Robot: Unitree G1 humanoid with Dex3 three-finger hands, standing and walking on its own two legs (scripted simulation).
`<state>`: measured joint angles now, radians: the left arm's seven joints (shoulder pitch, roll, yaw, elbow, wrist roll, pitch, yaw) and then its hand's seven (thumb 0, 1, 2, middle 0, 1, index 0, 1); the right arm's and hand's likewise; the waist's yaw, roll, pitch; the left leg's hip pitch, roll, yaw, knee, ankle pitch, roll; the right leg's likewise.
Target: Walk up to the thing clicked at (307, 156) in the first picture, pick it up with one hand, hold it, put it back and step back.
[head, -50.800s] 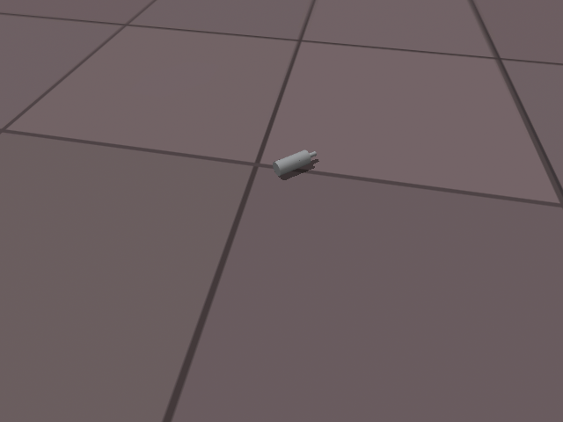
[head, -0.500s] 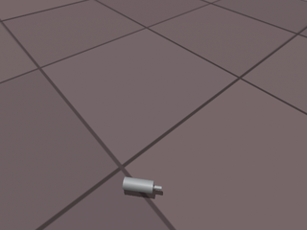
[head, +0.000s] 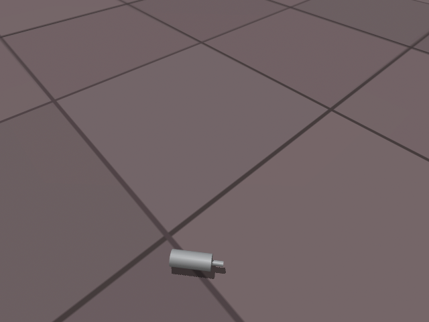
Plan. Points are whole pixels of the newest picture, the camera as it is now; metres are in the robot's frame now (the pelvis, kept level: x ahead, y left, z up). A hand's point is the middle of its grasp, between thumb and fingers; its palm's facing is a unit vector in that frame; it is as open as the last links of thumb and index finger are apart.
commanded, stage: stand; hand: left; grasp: from above
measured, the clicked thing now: (197, 260) +0.49 +0.10 -0.74
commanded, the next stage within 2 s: step back in 1.40 s
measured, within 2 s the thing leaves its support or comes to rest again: neither
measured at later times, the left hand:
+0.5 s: hand out of the picture +0.08 +0.23 -0.16, palm faces +0.02 -0.94 -0.33, open 7.4 cm
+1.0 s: hand out of the picture +0.09 +0.23 -0.15, palm faces +0.02 -0.94 -0.34, open 7.4 cm
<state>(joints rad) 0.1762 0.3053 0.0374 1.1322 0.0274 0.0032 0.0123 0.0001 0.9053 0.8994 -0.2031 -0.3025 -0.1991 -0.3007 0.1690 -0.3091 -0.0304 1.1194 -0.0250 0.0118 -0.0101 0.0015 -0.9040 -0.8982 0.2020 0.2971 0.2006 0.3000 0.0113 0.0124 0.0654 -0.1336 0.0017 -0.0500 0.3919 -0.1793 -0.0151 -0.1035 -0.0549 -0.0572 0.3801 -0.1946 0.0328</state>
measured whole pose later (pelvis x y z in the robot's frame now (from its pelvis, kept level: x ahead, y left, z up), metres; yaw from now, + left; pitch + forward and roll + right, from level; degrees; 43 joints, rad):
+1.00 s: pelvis +0.02 -0.02 +0.00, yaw +0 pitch -3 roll +0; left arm 0.11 0.32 0.03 1.13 0.01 -0.01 0.00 0.00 0.90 0.90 -0.20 -0.30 -0.20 -0.30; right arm 0.11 -0.33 -0.01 1.14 -0.02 0.00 -0.01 0.00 -0.90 -0.90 0.20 0.30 0.20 0.30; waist 0.01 0.02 0.05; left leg -0.11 0.03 -0.06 0.33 -0.17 -0.04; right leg -0.09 -0.03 -0.07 0.34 -0.20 0.01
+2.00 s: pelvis -0.06 +0.04 -0.02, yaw -3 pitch -1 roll +0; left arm 0.09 0.39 0.07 0.89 0.00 0.06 0.01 0.00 0.91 0.90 -0.20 -0.30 -0.20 -0.30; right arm 0.13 -0.35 -0.03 0.86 -0.02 0.03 -0.02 0.00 -0.90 -0.90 0.21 0.30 0.20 0.30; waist -0.02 -0.02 0.22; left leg -0.33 -0.01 0.04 0.62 -0.27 0.05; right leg -0.34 0.05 0.10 0.92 -0.52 0.01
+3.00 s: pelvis -0.35 +0.03 -0.02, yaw -5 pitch -3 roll +2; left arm 0.24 0.35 0.08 0.85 0.04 0.06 -0.01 0.00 0.90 0.90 -0.21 -0.30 -0.20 -0.30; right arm 0.17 -0.42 -0.06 0.85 -0.01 0.06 -0.02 0.00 -0.90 -0.90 0.20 0.30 0.20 0.30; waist 0.02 0.03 0.14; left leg -0.53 -0.11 -0.13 1.09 -0.44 -0.01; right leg -0.27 -0.02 0.03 0.65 -0.33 -0.01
